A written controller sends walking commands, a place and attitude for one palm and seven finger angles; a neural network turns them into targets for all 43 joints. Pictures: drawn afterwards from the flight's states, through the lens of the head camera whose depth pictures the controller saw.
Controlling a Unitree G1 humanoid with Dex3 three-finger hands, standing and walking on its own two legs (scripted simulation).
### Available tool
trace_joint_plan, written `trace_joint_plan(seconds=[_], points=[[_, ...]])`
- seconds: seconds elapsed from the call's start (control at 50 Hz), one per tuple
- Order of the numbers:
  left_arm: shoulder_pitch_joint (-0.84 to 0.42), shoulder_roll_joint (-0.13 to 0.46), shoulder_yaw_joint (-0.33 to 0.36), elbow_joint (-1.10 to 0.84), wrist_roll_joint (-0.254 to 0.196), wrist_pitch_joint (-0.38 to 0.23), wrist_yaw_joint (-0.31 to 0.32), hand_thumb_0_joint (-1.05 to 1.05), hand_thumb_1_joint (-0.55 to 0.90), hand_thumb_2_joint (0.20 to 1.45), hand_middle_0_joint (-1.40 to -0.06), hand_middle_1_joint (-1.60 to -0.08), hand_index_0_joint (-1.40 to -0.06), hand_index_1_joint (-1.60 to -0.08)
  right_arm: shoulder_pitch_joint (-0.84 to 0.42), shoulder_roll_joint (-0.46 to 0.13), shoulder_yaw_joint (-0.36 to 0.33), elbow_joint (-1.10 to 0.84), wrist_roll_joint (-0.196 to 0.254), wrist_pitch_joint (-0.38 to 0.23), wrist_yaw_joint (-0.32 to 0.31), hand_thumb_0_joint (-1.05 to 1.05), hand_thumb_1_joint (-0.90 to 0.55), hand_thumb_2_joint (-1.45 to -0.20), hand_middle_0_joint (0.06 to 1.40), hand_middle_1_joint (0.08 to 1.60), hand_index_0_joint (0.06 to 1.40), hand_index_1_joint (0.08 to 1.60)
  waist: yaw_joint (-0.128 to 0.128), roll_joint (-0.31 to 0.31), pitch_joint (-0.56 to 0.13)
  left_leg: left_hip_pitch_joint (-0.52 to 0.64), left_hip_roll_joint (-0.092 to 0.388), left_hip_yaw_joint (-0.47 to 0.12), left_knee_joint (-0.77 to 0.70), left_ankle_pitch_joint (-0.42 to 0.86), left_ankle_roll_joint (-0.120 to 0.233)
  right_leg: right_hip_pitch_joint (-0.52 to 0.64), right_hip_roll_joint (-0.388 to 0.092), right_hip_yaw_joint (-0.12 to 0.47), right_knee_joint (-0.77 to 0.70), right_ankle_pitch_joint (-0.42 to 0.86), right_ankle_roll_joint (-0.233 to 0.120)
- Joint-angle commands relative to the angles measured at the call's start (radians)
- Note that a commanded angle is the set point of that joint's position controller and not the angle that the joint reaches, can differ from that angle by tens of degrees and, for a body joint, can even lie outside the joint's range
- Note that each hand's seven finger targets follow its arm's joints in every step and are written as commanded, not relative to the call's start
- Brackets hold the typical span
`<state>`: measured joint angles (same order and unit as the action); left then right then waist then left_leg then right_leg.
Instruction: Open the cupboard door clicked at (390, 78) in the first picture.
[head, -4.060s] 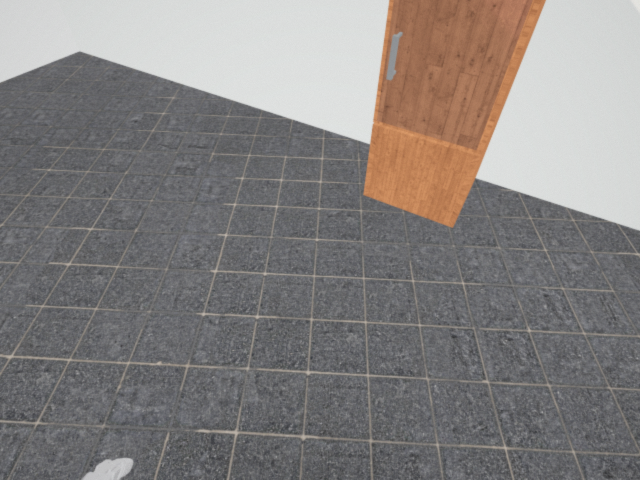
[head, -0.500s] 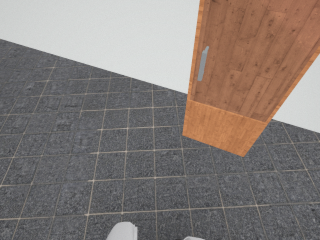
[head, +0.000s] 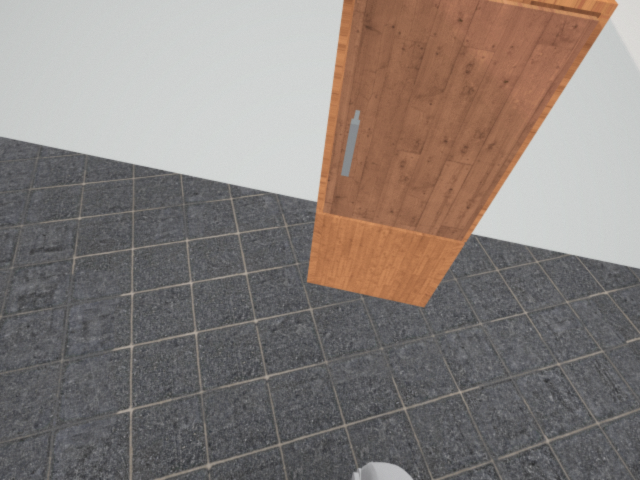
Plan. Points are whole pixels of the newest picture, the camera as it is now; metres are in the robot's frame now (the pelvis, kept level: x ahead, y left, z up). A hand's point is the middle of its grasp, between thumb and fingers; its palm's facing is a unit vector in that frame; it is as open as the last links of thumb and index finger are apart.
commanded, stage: turn to face it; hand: left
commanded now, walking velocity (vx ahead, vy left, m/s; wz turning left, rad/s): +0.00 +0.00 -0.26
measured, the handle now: (351, 144) +0.80 -0.01 -0.08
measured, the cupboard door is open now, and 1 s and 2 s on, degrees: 0 0 0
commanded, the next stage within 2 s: take the last steps up to it in 0.06 s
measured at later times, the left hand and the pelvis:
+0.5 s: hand out of the picture +0.10 +0.12 -0.16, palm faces -0.11 -0.96 -0.25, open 7.2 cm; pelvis +0.03 -0.06 +0.00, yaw -7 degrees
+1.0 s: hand (251, 425) +0.22 +0.11 -0.18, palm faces -0.11 -0.98 -0.17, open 7.4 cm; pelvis +0.18 -0.06 +0.00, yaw -10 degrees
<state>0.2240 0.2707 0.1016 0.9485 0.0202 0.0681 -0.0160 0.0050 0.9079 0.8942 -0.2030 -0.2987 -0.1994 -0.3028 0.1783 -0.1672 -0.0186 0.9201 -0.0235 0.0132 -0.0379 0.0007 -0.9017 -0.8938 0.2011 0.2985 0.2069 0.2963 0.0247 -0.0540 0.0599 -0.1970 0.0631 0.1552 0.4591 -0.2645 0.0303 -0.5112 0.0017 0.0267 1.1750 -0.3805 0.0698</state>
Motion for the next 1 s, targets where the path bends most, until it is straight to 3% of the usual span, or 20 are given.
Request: trace_joint_plan(seconds=[0.0,0.14,0.18,0.22,0.24,0.26,0.28,0.3,0.34,0.4,0.54,0.62,0.68,0.7,0.72,0.74,0.76,0.8,0.86,0.98], points=[[-0.028,0.025,0.0,-0.07,0.0,-0.012,0.002,0.0,0.9,0.9,-0.2,-0.3,-0.2,-0.3,0.085,-0.175,-0.052,-0.034,0.001,-0.029,-0.006,0.0,-0.9,-0.9,0.2,0.3,0.2,0.3,-0.043,0.219,-0.069,0.15,0.242,-0.149,-0.126,0.5,0.105,-0.048,-0.042,-0.031,-0.08,-0.027,0.011],[-0.105,-0.014,-0.026,-0.072,-0.003,-0.026,0.008,0.0,0.9,0.9,-0.2,-0.3,-0.2,-0.3,0.168,-0.207,-0.073,0.037,-0.005,-0.018,0.003,0.0,-0.9,-0.9,0.2,0.3,0.2,0.3,-0.085,0.277,-0.101,0.189,0.27,-0.131,-0.068,0.588,0.11,0.109,-0.033,-0.106,-0.443,-0.1,-0.02],[-0.063,-0.013,-0.028,-0.052,-0.005,-0.034,0.005,0.0,0.9,0.9,-0.2,-0.3,-0.2,-0.3,0.17,-0.218,-0.074,0.05,-0.007,-0.017,0.008,0.0,-0.9,-0.9,0.2,0.3,0.2,0.3,-0.068,0.266,-0.131,0.167,0.282,-0.128,-0.057,0.435,0.088,0.195,-0.019,-0.128,-0.555,-0.044,-0.038],[0.016,0.016,-0.023,-0.017,0.002,-0.046,0.001,0.0,0.9,0.9,-0.2,-0.3,-0.2,-0.3,0.15,-0.208,-0.075,0.055,0.001,-0.017,0.013,0.0,-0.9,-0.9,0.2,0.3,0.2,0.3,-0.021,0.178,-0.161,0.04,0.246,-0.095,0.031,0.17,0.027,0.404,-0.023,-0.127,-0.79,0.121,-0.061],[0.077,0.081,-0.009,0.006,0.009,-0.059,0.008,0.0,0.9,0.9,-0.2,-0.3,-0.2,-0.3,0.147,-0.158,-0.062,0.046,0.012,-0.018,0.019,0.0,-0.9,-0.9,0.2,0.3,0.2,0.3,0.009,0.003,-0.177,-0.165,0.184,-0.002,0.186,-0.039,-0.031,0.603,-0.168,0.031,-0.878,0.099,-0.111],[0.144,0.178,0.009,0.031,0.01,-0.063,0.022,0.0,0.9,0.9,-0.2,-0.3,-0.2,-0.3,0.054,-0.078,-0.035,-0.006,0.01,-0.017,0.024,0.0,-0.9,-0.9,0.2,0.3,0.2,0.3,0.062,-0.29,-0.111,-0.465,0.042,0.058,0.439,-0.408,-0.091,0.671,-0.384,0.347,-0.948,0.171,-0.218],[0.184,0.169,0.001,0.039,-0.003,-0.061,0.034,0.0,0.9,0.9,-0.2,-0.3,-0.2,-0.3,-0.012,-0.124,-0.039,-0.024,-0.001,-0.008,0.023,0.0,-0.9,-0.9,0.2,0.3,0.2,0.3,0.087,-0.179,-0.078,-0.491,0.051,-0.077,0.558,-0.382,-0.077,0.572,-0.412,0.34,-0.959,0.132,-0.281],[0.139,0.134,0.001,0.036,0.001,-0.068,0.04,0.0,0.9,0.9,-0.2,-0.3,-0.2,-0.3,-0.014,-0.118,-0.046,-0.015,-0.003,-0.006,0.03,0.0,-0.9,-0.9,0.2,0.3,0.2,0.3,0.057,-0.179,-0.001,-0.517,0.068,-0.113,0.611,-0.293,-0.068,0.506,-0.357,0.281,-0.983,0.051,-0.273],[0.076,0.058,-0.021,0.036,-0.003,-0.082,0.041,0.0,0.9,0.9,-0.2,-0.3,-0.2,-0.3,0.011,-0.124,-0.051,0.028,-0.011,-0.01,0.04,0.0,-0.9,-0.9,0.2,0.3,0.2,0.3,0.01,-0.104,0.071,-0.5,0.09,-0.109,0.653,-0.149,-0.075,0.431,-0.289,0.194,-0.99,0.033,-0.244],[0.057,0.028,-0.036,0.037,-0.004,-0.111,0.035,0.0,0.9,0.9,-0.2,-0.3,-0.2,-0.3,0.09,-0.095,-0.052,0.066,-0.012,-0.011,0.046,0.0,-0.9,-0.9,0.2,0.3,0.2,0.3,-0.041,-0.056,0.07,-0.426,0.08,-0.083,0.613,-0.045,-0.098,0.377,-0.237,0.076,-0.98,0.227,-0.224],[0.171,0.031,-0.041,0.107,0.002,-0.134,0.037,0.0,0.9,0.9,-0.2,-0.3,-0.2,-0.3,-0.018,-0.065,-0.049,0.033,-0.003,-0.028,0.057,0.0,-0.9,-0.9,0.2,0.3,0.2,0.3,-0.01,-0.072,0.082,-0.43,0.073,-0.065,0.415,-0.011,-0.082,0.457,-0.248,0.093,-0.963,0.399,-0.263],[0.209,0.04,-0.039,0.143,0.007,-0.132,0.04,0.0,0.9,0.9,-0.2,-0.3,-0.2,-0.3,-0.071,-0.053,-0.042,0.022,0.001,-0.046,0.06,0.0,-0.9,-0.9,0.2,0.3,0.2,0.3,0.004,-0.062,0.077,-0.325,0.041,-0.036,0.256,-0.041,-0.048,0.477,-0.25,0.094,-0.908,0.493,-0.251],[0.175,0.039,-0.038,0.152,-0.005,-0.132,0.037,0.0,0.9,0.9,-0.2,-0.3,-0.2,-0.3,0.137,-0.078,-0.049,0.095,-0.004,-0.063,0.039,0.0,-0.9,-0.9,0.2,0.3,0.2,0.3,-0.102,0.0,-0.003,0.019,-0.033,0.008,0.075,0.078,-0.021,0.379,-0.176,0.009,-0.645,0.687,-0.2],[0.189,0.008,-0.043,0.147,-0.013,-0.132,0.033,0.0,0.9,0.9,-0.2,-0.3,-0.2,-0.3,0.28,-0.143,-0.064,0.137,-0.012,-0.07,0.027,0.0,-0.9,-0.9,0.2,0.3,0.2,0.3,-0.152,0.117,-0.107,0.239,0.061,-0.116,0.008,0.12,0.015,0.269,-0.108,-0.033,-0.419,0.561,-0.158],[0.224,-0.052,-0.053,0.127,-0.023,-0.128,0.021,0.0,0.9,0.9,-0.2,-0.3,-0.2,-0.3,0.37,-0.255,-0.087,0.156,-0.019,-0.072,0.02,0.0,-0.9,-0.9,0.2,0.3,0.2,0.3,-0.154,0.369,-0.187,0.405,0.344,-0.488,-0.085,0.135,0.125,0.026,0.017,-0.119,-0.109,-0.001,-0.108],[0.18,-0.027,-0.049,0.099,-0.014,-0.126,0.022,0.0,0.9,0.9,-0.2,-0.3,-0.2,-0.3,0.383,-0.262,-0.081,0.152,-0.006,-0.063,0.014,0.0,-0.9,-0.9,0.2,0.3,0.2,0.3,-0.153,0.32,-0.176,0.339,0.426,-0.621,-0.203,0.059,0.182,-0.035,0.016,-0.032,0.051,-0.19,-0.12],[0.147,-0.02,-0.043,0.11,-0.004,-0.116,0.023,0.0,0.9,0.9,-0.2,-0.3,-0.2,-0.3,0.281,-0.21,-0.071,0.142,-0.002,-0.058,0.013,0.0,-0.9,-0.9,0.2,0.3,0.2,0.3,-0.119,0.239,-0.074,0.181,0.386,-0.539,-0.256,-0.116,0.164,-0.045,-0.045,0.001,0.098,-0.128,-0.123],[0.118,-0.05,-0.038,0.113,0.007,-0.106,0.008,0.0,0.9,0.9,-0.2,-0.3,-0.2,-0.3,0.156,-0.117,-0.045,0.104,-0.001,-0.07,0.011,0.0,-0.9,-0.9,0.2,0.3,0.2,0.3,-0.069,0.149,0.059,-0.016,0.31,-0.39,-0.293,-0.132,0.12,-0.042,-0.101,-0.003,0.068,0.017,-0.11],[0.187,-0.091,-0.041,0.133,0.009,-0.083,0.005,0.0,0.9,0.9,-0.2,-0.3,-0.2,-0.3,0.123,-0.084,-0.033,0.109,0.004,-0.085,0.008,0.0,-0.9,-0.9,0.2,0.3,0.2,0.3,-0.012,0.158,0.026,-0.075,0.238,-0.204,-0.287,0.054,0.099,0.042,-0.113,-0.037,-0.043,0.078,-0.082],[0.083,-0.107,-0.041,0.08,0.006,-0.073,0.005,0.0,0.9,0.9,-0.2,-0.3,-0.2,-0.3,0.15,-0.112,-0.054,0.12,-0.002,-0.072,0.016,0.0,-0.9,-0.9,0.2,0.3,0.2,0.3,-0.028,0.171,0.055,-0.063,0.225,-0.139,-0.289,0.05,0.13,0.062,-0.121,-0.098,-0.361,0.111,-0.058]])
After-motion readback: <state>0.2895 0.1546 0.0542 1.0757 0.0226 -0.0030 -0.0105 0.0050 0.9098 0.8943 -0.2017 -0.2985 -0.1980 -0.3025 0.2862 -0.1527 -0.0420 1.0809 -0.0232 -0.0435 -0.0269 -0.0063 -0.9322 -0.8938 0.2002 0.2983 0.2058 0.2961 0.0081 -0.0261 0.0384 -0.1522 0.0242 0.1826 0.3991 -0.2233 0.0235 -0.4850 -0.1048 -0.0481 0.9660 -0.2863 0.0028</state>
